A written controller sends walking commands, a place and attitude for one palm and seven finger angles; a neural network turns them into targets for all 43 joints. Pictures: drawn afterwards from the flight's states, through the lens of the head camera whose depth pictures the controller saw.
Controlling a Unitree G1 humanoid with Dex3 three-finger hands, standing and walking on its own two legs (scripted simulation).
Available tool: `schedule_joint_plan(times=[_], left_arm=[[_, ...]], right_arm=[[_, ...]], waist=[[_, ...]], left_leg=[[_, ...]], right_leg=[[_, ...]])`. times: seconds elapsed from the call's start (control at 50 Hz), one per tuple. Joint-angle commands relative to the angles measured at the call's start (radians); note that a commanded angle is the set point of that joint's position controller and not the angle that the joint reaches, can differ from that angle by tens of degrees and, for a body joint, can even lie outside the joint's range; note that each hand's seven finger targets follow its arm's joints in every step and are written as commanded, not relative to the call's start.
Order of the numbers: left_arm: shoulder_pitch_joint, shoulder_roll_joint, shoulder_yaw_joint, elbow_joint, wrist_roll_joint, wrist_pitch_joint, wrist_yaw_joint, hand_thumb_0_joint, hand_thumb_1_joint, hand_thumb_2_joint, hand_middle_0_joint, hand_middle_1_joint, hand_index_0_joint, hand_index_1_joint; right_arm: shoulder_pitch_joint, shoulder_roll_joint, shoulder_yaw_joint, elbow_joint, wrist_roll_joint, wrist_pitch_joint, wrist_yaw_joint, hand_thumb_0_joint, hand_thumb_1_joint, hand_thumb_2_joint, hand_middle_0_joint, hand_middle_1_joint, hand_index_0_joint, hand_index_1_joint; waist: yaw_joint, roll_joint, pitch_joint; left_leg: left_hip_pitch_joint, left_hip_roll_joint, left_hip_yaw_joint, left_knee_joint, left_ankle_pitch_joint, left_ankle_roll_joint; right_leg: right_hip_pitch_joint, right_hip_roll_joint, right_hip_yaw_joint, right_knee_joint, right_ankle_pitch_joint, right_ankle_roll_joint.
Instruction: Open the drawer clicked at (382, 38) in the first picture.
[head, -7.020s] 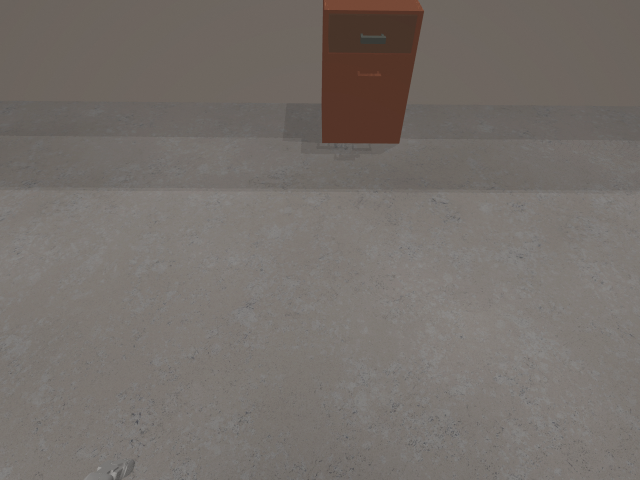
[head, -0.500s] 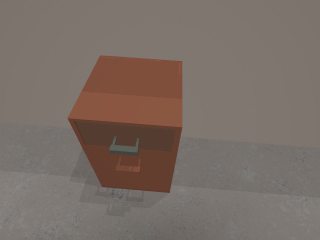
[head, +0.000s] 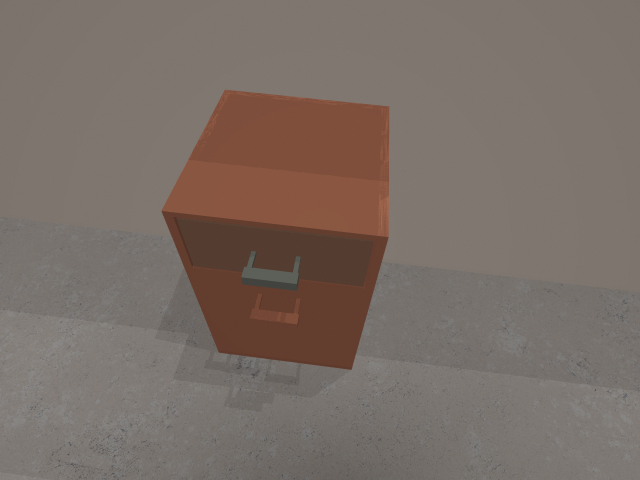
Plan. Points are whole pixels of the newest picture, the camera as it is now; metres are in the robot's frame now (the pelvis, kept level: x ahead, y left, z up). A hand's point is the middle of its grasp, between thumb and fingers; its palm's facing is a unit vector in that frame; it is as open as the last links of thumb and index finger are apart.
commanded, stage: come to a stop and stand still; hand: left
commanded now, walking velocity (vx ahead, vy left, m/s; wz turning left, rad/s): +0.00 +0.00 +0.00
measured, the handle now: (272, 268) +0.52 +0.14 -0.18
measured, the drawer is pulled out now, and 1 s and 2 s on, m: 0.00 0.00 0.00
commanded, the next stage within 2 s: look again from close up in 0.32 s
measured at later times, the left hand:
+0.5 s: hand out of the picture -0.01 +0.17 -0.17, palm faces -0.01 -0.98 -0.21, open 7.3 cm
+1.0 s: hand out of the picture +0.00 +0.19 -0.17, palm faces -0.01 -0.98 -0.19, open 7.4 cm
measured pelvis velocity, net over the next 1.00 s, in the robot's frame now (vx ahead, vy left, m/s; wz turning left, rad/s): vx -0.01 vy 0.02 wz -0.02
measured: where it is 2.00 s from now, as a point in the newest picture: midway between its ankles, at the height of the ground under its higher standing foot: outside the picture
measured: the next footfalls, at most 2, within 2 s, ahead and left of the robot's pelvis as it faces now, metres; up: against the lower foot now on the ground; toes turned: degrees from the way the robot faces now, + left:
right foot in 0.24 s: +0.02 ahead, -0.11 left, +0.00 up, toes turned +2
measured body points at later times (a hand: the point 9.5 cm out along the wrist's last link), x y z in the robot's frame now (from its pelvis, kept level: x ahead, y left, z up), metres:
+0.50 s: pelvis -0.02 +0.01 +0.01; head +0.00 +0.00 +0.46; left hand -0.01 +0.23 -0.15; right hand -0.02 -0.22 -0.15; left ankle -0.03 +0.12 -0.73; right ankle -0.04 -0.10 -0.73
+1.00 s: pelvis -0.01 +0.02 +0.01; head +0.01 +0.02 +0.46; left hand +0.00 +0.24 -0.15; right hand -0.02 -0.19 -0.15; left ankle -0.03 +0.12 -0.73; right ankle -0.04 -0.10 -0.73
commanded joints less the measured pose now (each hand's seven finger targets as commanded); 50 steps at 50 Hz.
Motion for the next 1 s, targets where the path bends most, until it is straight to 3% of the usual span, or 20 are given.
schedule_joint_plan(times=[0.0, 0.04, 0.08, 0.14, 0.18, 0.2, 0.24, 0.26, 0.28, 0.32, 0.38, 0.4, 0.42, 0.44, 0.48, 0.5, 0.54, 0.64, 0.68, 0.98], left_arm=[[-0.008, 0.064, 0.009, -0.051, 0.002, 0.001, 0.005, 0.000, 0.900, 0.900, -0.200, -0.300, -0.200, -0.300], [0.045, 0.060, 0.005, -0.016, 0.004, 0.000, -0.002, 0.000, 0.900, 0.900, -0.200, -0.300, -0.200, -0.300], [0.073, 0.052, -0.003, 0.010, -0.001, -0.013, -0.004, 0.000, 0.900, 0.900, -0.200, -0.300, -0.200, -0.300], [0.063, 0.035, -0.022, 0.014, -0.008, -0.030, 0.000, 0.000, 0.900, 0.900, -0.200, -0.300, -0.200, -0.300], [0.096, 0.039, -0.027, 0.036, -0.013, -0.043, 0.004, 0.000, 0.900, 0.900, -0.200, -0.300, -0.200, -0.300], [0.134, 0.046, -0.028, 0.057, -0.013, -0.052, 0.007, 0.000, 0.900, 0.900, -0.200, -0.300, -0.200, -0.300], [0.146, 0.084, -0.029, 0.076, -0.012, -0.066, 0.015, 0.000, 0.900, 0.900, -0.200, -0.300, -0.200, -0.300], [0.136, 0.091, -0.033, 0.075, -0.014, -0.066, 0.016, 0.000, 0.900, 0.900, -0.200, -0.300, -0.200, -0.300], [0.136, 0.075, -0.034, 0.088, -0.013, -0.069, 0.017, 0.000, 0.900, 0.900, -0.200, -0.300, -0.200, -0.300], [0.126, 0.057, -0.040, 0.092, -0.015, -0.069, 0.017, 0.000, 0.900, 0.900, -0.200, -0.300, -0.200, -0.300], [0.117, 0.046, -0.042, 0.091, -0.016, -0.062, 0.017, 0.000, 0.900, 0.900, -0.200, -0.300, -0.200, -0.300], [0.232, 0.071, -0.043, 0.101, 0.003, -0.095, 0.055, 0.000, 0.900, 0.900, -0.200, -0.300, -0.200, -0.300], [0.181, 0.101, -0.042, 0.052, -0.006, -0.102, 0.048, 0.000, 0.900, 0.900, -0.200, -0.300, -0.200, -0.300], [0.139, 0.089, -0.047, 0.034, -0.006, -0.101, 0.037, 0.000, 0.900, 0.900, -0.200, -0.300, -0.200, -0.300], [0.133, 0.086, -0.046, 0.014, -0.008, -0.100, 0.028, 0.000, 0.900, 0.900, -0.200, -0.300, -0.200, -0.300], [0.136, 0.080, -0.047, 0.014, -0.010, -0.097, 0.025, 0.000, 0.900, 0.900, -0.200, -0.300, -0.200, -0.300], [0.151, 0.072, -0.051, 0.012, -0.011, -0.091, 0.020, 0.000, 0.900, 0.900, -0.200, -0.300, -0.200, -0.300], [0.163, 0.056, -0.056, 0.012, -0.012, -0.078, 0.015, 0.000, 0.900, 0.900, -0.200, -0.300, -0.200, -0.300], [0.164, 0.054, -0.057, 0.015, -0.011, -0.074, 0.014, 0.000, 0.900, 0.900, -0.200, -0.300, -0.200, -0.300], [0.182, 0.048, -0.053, 0.040, -0.011, -0.073, 0.016, 0.000, 0.900, 0.900, -0.200, -0.300, -0.200, -0.300]], right_arm=[[-0.001, -0.137, -0.009, -0.052, -0.017, -0.018, -0.013, 0.000, -0.900, -0.900, 0.200, 0.300, 0.200, 0.300], [-0.018, -0.114, 0.005, -0.047, -0.016, -0.018, -0.022, 0.000, -0.900, -0.900, 0.200, 0.300, 0.200, 0.300], [0.009, -0.104, 0.010, -0.028, -0.012, -0.022, -0.026, 0.000, -0.900, -0.900, 0.200, 0.300, 0.200, 0.300], [0.083, -0.104, 0.007, 0.010, -0.011, -0.029, -0.028, 0.000, -0.900, -0.900, 0.200, 0.300, 0.200, 0.300], [0.112, -0.104, 0.007, 0.030, -0.004, -0.033, -0.028, 0.000, -0.900, -0.900, 0.200, 0.300, 0.200, 0.300], [0.117, -0.096, 0.010, 0.036, 0.002, -0.037, -0.028, 0.000, -0.900, -0.900, 0.200, 0.300, 0.200, 0.300], [0.113, -0.053, 0.018, 0.038, 0.012, -0.043, -0.024, 0.000, -0.900, -0.900, 0.200, 0.300, 0.200, 0.300], [0.119, -0.049, 0.020, 0.043, 0.013, -0.044, -0.020, 0.000, -0.900, -0.900, 0.200, 0.300, 0.200, 0.300], [0.111, -0.043, 0.021, 0.053, 0.005, -0.038, -0.022, 0.000, -0.900, -0.900, 0.200, 0.300, 0.200, 0.300], [0.127, -0.057, 0.022, 0.072, 0.004, -0.036, -0.023, 0.000, -0.900, -0.900, 0.200, 0.300, 0.200, 0.300], [0.136, -0.048, 0.033, 0.097, 0.002, -0.040, -0.022, 0.000, -0.900, -0.900, 0.200, 0.300, 0.200, 0.300], [0.040, -0.094, 0.025, 0.012, 0.005, -0.057, -0.005, 0.000, -0.900, -0.900, 0.200, 0.300, 0.200, 0.300], [0.105, -0.040, 0.028, -0.013, 0.000, -0.043, 0.000, 0.000, -0.900, -0.900, 0.200, 0.300, 0.200, 0.300], [0.120, -0.034, 0.029, 0.008, -0.006, -0.041, 0.001, 0.000, -0.900, -0.900, 0.200, 0.300, 0.200, 0.300], [0.174, -0.023, 0.045, 0.012, -0.011, -0.043, 0.008, 0.000, -0.900, -0.900, 0.200, 0.300, 0.200, 0.300], [0.176, -0.026, 0.047, 0.013, -0.012, -0.046, 0.006, 0.000, -0.900, -0.900, 0.200, 0.300, 0.200, 0.300], [0.178, -0.036, 0.051, 0.005, -0.008, -0.053, 0.001, 0.000, -0.900, -0.900, 0.200, 0.300, 0.200, 0.300], [0.192, -0.051, 0.056, 0.011, -0.006, -0.057, -0.005, 0.000, -0.900, -0.900, 0.200, 0.300, 0.200, 0.300], [0.194, -0.052, 0.057, 0.020, -0.006, -0.057, -0.005, 0.000, -0.900, -0.900, 0.200, 0.300, 0.200, 0.300], [0.192, -0.045, 0.057, 0.070, -0.002, -0.064, -0.015, 0.000, -0.900, -0.900, 0.200, 0.300, 0.200, 0.300]], waist=[[-0.010, 0.259, 0.050], [0.011, 0.228, 0.073], [0.009, 0.199, 0.042], [-0.021, 0.164, -0.024], [-0.018, 0.125, -0.063], [-0.010, 0.095, -0.095], [-0.031, 0.002, -0.102], [-0.036, 0.024, -0.091], [-0.036, -0.067, -0.083], [-0.038, -0.122, -0.072], [-0.033, -0.044, -0.015], [0.019, -0.150, 0.045], [-0.043, -0.119, -0.009], [-0.053, 0.009, 0.035], [-0.059, 0.085, 0.008], [-0.055, 0.114, 0.001], [-0.042, 0.095, -0.019], [-0.030, 0.016, 0.018], [-0.025, 0.036, 0.046], [-0.023, 0.028, -0.006]], left_leg=[[-0.243, 0.277, -0.272, -0.408, -0.054, 0.143], [-0.190, 0.214, -0.193, -0.356, 0.056, 0.136], [-0.079, 0.197, -0.147, -0.311, 0.222, 0.143], [0.104, 0.203, -0.143, -0.228, 0.496, 0.158], [0.144, 0.187, -0.129, -0.161, 0.612, 0.134], [0.140, 0.161, -0.114, -0.118, 0.596, 0.103], [0.056, 0.097, -0.068, -0.110, 0.408, 0.040], [0.038, 0.089, -0.072, -0.142, 0.335, 0.035], [0.064, 0.089, -0.063, -0.136, 0.353, 0.028], [0.087, 0.095, -0.053, -0.153, 0.300, 0.026], [0.057, 0.096, -0.066, -0.191, 0.275, 0.034], [-0.059, 0.101, -0.024, 0.024, 0.243, 0.014], [-0.060, 0.051, -0.032, -0.003, 0.006, 0.021], [-0.042, 0.048, -0.031, -0.032, 0.017, 0.023], [-0.048, 0.057, -0.041, -0.047, 0.071, 0.030], [-0.056, 0.067, -0.050, -0.062, 0.096, 0.037], [-0.071, 0.079, -0.065, -0.086, 0.116, 0.047], [-0.098, 0.089, -0.079, -0.118, 0.114, 0.059], [-0.116, 0.092, -0.088, -0.137, 0.097, 0.064], [-0.020, 0.091, -0.066, -0.125, 0.276, 0.064]], right_leg=[[0.043, 0.034, 0.065, 0.218, -0.219, -0.013], [0.017, 0.046, 0.073, 0.289, -0.170, -0.018], [-0.001, 0.044, 0.057, 0.261, -0.172, -0.013], [0.019, 0.040, 0.029, 0.061, -0.188, 0.001], [0.112, 0.042, 0.025, -0.122, -0.059, 0.002], [0.186, 0.028, 0.044, -0.227, 0.085, -0.005], [0.270, -0.066, 0.146, -0.196, 0.385, -0.051], [0.272, -0.087, 0.130, -0.189, 0.388, -0.059], [0.247, -0.062, 0.130, -0.175, 0.407, -0.067], [0.220, -0.051, 0.112, -0.200, 0.325, -0.059], [0.202, -0.029, 0.112, -0.219, 0.187, -0.052], [0.174, -0.075, 0.158, -0.204, 0.528, -0.022], [0.172, -0.121, 0.203, -0.237, 0.301, -0.060], [0.101, -0.105, 0.195, -0.248, 0.094, -0.087], [0.082, -0.048, 0.162, -0.223, -0.108, -0.101], [0.096, -0.033, 0.152, -0.202, -0.090, -0.099], [0.136, -0.014, 0.133, -0.173, -0.059, -0.091], [0.148, -0.001, 0.111, -0.153, -0.039, -0.079], [0.141, 0.005, 0.104, -0.149, -0.048, -0.076], [0.188, -0.010, 0.088, -0.139, 0.120, -0.062]])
